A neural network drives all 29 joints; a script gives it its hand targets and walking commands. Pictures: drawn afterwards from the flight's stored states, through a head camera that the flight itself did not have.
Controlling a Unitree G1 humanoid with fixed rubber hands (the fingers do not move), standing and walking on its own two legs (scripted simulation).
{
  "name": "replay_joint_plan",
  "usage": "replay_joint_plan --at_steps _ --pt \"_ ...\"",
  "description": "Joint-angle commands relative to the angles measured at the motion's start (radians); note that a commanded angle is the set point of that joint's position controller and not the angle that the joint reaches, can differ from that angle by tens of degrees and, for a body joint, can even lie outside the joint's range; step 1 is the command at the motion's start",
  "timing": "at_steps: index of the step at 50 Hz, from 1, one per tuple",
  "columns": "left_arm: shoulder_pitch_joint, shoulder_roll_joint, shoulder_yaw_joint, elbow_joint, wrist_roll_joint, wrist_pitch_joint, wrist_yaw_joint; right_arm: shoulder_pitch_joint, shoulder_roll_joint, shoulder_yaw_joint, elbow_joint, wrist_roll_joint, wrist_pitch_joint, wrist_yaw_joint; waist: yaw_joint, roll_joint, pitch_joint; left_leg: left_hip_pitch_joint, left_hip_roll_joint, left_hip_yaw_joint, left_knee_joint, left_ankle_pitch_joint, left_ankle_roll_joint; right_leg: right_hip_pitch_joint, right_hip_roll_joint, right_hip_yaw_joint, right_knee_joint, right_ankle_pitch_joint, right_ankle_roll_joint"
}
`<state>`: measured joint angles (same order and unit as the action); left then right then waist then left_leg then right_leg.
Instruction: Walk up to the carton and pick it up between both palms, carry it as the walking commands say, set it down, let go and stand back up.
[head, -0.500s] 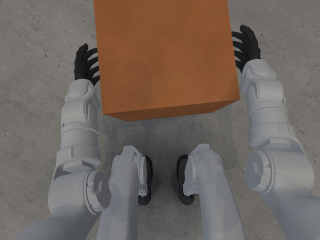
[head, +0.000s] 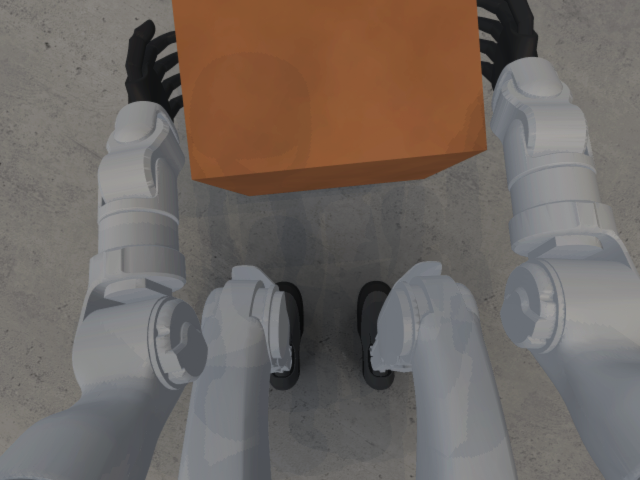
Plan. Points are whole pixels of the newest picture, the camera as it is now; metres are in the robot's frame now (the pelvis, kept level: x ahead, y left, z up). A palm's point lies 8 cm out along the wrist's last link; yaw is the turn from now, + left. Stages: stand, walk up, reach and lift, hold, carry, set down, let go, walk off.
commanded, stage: set down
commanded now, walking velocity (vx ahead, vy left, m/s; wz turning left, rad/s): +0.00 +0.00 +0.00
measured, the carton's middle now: (326, 68) +0.57 +0.00 -0.21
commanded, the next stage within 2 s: none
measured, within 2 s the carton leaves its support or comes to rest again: rests again in 0.52 s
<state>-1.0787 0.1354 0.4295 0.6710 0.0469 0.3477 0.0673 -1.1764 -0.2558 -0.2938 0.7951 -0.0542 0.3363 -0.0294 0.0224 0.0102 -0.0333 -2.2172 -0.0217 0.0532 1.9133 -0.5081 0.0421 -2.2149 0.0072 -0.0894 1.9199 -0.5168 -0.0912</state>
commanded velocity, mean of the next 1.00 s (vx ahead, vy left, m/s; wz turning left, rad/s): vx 0.00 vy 0.00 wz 0.00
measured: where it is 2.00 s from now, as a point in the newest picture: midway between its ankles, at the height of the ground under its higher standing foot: (330, 353)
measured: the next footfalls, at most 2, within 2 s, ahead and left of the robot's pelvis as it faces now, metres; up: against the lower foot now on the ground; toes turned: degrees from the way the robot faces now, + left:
none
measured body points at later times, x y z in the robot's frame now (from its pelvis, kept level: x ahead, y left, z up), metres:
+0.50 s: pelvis +0.00 +0.00 -0.05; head +0.35 -0.01 +0.22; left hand +0.53 +0.18 -0.21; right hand +0.56 -0.19 -0.21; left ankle +0.11 +0.10 -0.40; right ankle +0.11 -0.08 -0.40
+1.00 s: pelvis -0.01 +0.00 -0.07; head +0.34 -0.01 +0.20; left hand +0.54 +0.18 -0.21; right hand +0.56 -0.20 -0.21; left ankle +0.11 +0.10 -0.40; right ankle +0.11 -0.08 -0.40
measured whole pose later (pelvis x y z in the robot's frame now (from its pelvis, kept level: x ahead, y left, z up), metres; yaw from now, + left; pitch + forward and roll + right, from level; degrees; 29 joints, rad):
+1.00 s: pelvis -0.01 +0.00 -0.07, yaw +1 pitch +37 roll +2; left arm -1.32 0.25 0.30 0.90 -0.11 0.24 0.13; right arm -1.43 -0.41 -0.12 1.05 0.10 0.24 -0.05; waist 0.01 0.02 0.27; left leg -2.28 -0.02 0.08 2.17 -0.54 0.05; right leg -2.28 -0.01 -0.09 2.19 -0.56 -0.11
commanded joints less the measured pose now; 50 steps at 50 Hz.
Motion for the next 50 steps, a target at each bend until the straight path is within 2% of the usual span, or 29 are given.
replay_joint_plan --at_steps 1,19,26,29,35,42,50 --pt "-0.743 -0.830 -0.509 -0.134 -0.174 -0.053 -0.260 -0.602 0.892 0.421 -0.129 0.165 -0.051 0.255 -0.005 -0.041 -1.187 0.519 -0.094 -0.041 -0.099 0.278 -0.023 0.731 0.095 0.121 -0.113 0.353 0.048" --pt "-0.868 -0.732 -0.520 -0.100 -0.241 -0.117 -0.185 -0.714 0.755 0.445 -0.062 0.236 -0.114 0.238 -0.011 -0.039 -1.096 0.558 -0.079 -0.059 0.037 0.311 -0.019 0.637 0.071 0.119 0.041 0.357 0.038" --pt "-0.940 -0.691 -0.543 -0.131 -0.284 -0.142 -0.166 -0.789 0.725 0.482 -0.087 0.286 -0.137 0.218 -0.005 -0.053 -1.154 0.567 -0.074 -0.058 0.086 0.345 -0.016 0.716 0.065 0.131 0.097 0.418 0.037" --pt "-0.953 -0.705 -0.554 -0.134 -0.303 -0.146 -0.160 -0.816 0.713 0.492 -0.104 0.299 -0.142 0.209 -0.014 -0.051 -1.180 0.572 -0.077 -0.060 0.102 0.361 -0.017 0.743 0.065 0.132 0.111 0.445 0.035" --pt "-0.926 -0.709 -0.522 -0.059 -0.284 -0.138 -0.173 -0.782 0.732 0.463 -0.029 0.276 -0.133 0.223 -0.015 -0.060 -1.035 0.491 -0.079 -0.053 0.106 0.280 -0.014 0.689 0.064 0.137 0.112 0.377 0.027" --pt "-0.937 -0.707 -0.502 -0.048 -0.274 -0.144 -0.185 -0.797 0.745 0.454 -0.016 0.278 -0.135 0.235 -0.003 -0.054 -0.985 0.445 -0.078 -0.046 0.118 0.266 -0.011 0.674 0.063 0.146 0.124 0.380 0.025" --pt "-0.914 -0.702 -0.468 0.036 -0.260 -0.141 -0.195 -0.791 0.717 0.421 0.043 0.250 -0.133 0.250 -0.015 -0.047 -0.857 0.408 -0.074 -0.046 0.121 0.199 -0.008 0.591 0.056 0.143 0.119 0.283 0.022"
